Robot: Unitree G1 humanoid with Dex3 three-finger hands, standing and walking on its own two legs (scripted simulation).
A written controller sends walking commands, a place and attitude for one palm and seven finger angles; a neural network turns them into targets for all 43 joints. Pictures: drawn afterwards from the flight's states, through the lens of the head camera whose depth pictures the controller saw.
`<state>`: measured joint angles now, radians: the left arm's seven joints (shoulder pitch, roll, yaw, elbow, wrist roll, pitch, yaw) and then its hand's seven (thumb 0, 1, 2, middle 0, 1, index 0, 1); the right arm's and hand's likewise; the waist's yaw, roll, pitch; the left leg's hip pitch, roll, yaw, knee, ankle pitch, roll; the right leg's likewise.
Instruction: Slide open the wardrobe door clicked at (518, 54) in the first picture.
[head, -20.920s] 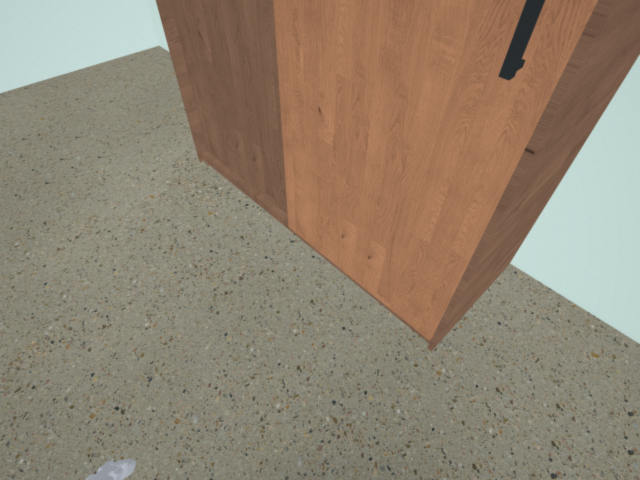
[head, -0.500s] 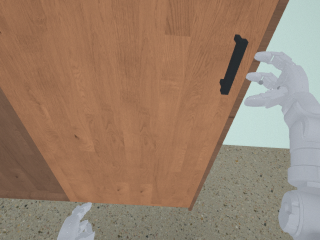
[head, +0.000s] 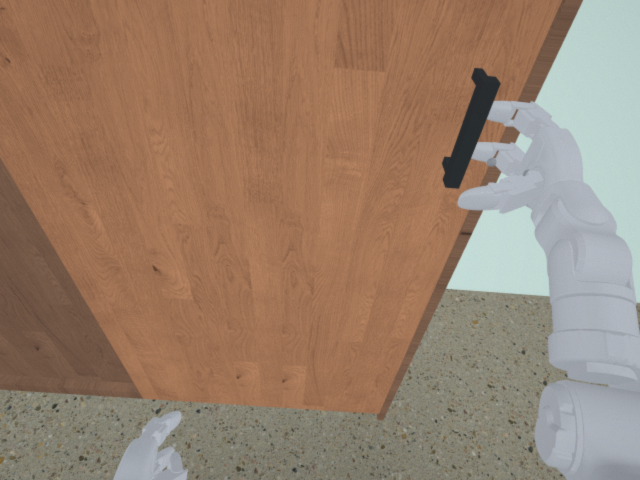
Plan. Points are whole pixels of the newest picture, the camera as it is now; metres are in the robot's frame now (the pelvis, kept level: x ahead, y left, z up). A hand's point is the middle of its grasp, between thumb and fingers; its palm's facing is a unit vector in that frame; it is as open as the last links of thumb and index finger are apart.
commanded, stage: feel for the door with the fingertips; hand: right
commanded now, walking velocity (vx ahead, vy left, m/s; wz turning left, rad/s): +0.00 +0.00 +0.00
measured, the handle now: (464, 130) +0.48 -0.14 +0.25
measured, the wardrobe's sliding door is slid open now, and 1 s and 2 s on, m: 0.00 0.00 0.00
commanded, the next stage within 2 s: slide the fingers in behind the handle in 0.62 s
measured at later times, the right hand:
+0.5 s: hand (489, 155) +0.43 -0.15 +0.25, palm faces +0.01 +1.00 -0.01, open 14.0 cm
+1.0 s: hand (501, 165) +0.41 -0.16 +0.24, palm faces +0.01 +1.00 -0.01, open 14.0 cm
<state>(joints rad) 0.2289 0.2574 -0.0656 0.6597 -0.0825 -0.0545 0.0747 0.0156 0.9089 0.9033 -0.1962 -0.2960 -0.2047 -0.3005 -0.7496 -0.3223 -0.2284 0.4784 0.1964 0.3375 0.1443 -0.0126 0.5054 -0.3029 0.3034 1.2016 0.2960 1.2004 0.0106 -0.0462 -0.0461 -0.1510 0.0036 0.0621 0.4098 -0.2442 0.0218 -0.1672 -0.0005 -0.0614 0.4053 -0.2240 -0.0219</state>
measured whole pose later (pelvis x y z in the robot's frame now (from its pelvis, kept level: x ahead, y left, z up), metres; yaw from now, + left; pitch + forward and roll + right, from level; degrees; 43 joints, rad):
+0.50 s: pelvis +0.00 +0.00 +0.00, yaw +0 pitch +0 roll +0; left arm 0.24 0.26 -0.06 0.67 -0.08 -0.04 0.08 0.01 0.91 0.90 -0.20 -0.30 -0.20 -0.30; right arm -0.84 -0.34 -0.23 0.60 0.17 0.33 0.13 -0.01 0.51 -0.30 0.30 1.20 0.30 1.20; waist 0.02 -0.04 -0.05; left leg -0.16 0.00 0.07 0.40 -0.24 0.03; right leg -0.18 -0.01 -0.05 0.40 -0.22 -0.02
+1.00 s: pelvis +0.00 +0.00 +0.00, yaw +0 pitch -1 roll +0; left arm 0.26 0.26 -0.06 0.67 -0.08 -0.03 0.08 0.02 0.91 0.90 -0.20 -0.30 -0.20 -0.30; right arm -0.78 -0.35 -0.24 0.56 0.18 0.32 0.15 -0.01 0.51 -0.30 0.31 1.21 0.30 1.20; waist 0.01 -0.04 -0.05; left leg -0.15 0.00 0.06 0.39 -0.23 0.02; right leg -0.17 -0.01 -0.06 0.40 -0.21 -0.02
